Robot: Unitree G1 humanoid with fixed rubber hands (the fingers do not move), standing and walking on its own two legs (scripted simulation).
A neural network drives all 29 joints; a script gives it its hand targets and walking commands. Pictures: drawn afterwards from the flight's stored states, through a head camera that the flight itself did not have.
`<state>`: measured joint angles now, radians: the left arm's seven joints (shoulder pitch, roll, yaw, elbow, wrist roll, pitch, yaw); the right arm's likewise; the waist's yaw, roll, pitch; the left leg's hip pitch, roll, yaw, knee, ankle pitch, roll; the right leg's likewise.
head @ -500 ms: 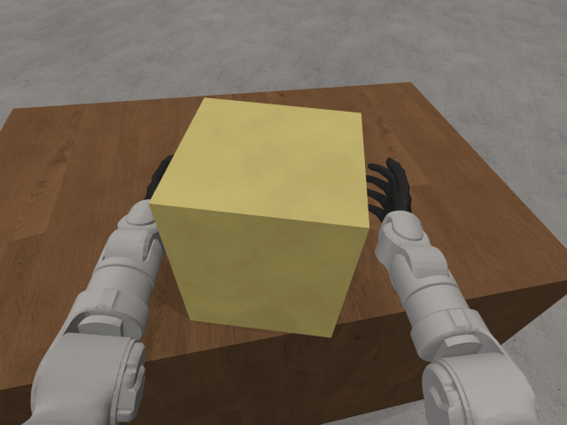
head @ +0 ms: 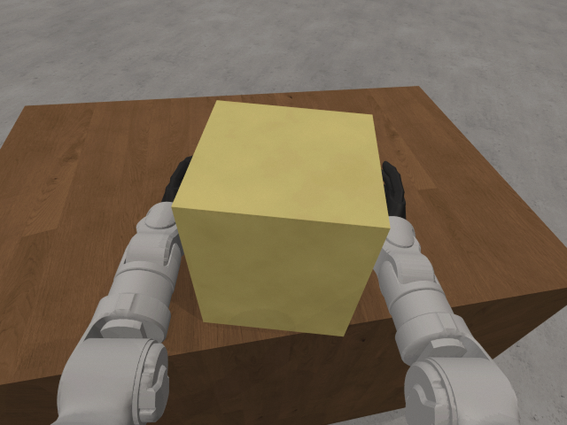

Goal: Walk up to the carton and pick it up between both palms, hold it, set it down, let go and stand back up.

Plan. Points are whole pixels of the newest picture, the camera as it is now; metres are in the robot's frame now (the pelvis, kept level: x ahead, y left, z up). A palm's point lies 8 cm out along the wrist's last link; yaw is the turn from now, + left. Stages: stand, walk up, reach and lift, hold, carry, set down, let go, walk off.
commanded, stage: reach and lift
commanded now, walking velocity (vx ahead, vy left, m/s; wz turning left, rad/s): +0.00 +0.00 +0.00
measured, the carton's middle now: (283, 224) +0.39 -0.03 +0.10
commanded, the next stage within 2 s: none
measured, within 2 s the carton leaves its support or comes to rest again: leaves its support in 1.12 s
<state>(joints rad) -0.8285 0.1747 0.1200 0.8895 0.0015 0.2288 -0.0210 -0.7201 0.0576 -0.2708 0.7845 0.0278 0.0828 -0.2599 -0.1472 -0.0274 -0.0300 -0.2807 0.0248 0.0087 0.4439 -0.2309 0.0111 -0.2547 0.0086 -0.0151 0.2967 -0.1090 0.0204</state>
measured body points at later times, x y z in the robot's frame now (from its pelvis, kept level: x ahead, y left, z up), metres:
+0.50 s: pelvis +0.03 +0.01 +0.00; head +0.01 +0.03 +0.45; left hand +0.44 +0.11 +0.10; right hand +0.38 -0.19 +0.10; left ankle +0.00 +0.10 -0.74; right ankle +0.02 -0.13 -0.74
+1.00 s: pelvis +0.02 +0.01 +0.01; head +0.00 +0.03 +0.45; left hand +0.44 +0.11 +0.11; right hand +0.38 -0.19 +0.11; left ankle +0.00 +0.10 -0.74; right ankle +0.02 -0.13 -0.74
